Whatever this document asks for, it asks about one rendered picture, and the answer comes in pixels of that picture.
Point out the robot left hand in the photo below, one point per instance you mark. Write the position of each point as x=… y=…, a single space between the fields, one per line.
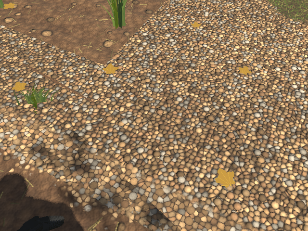
x=42 y=224

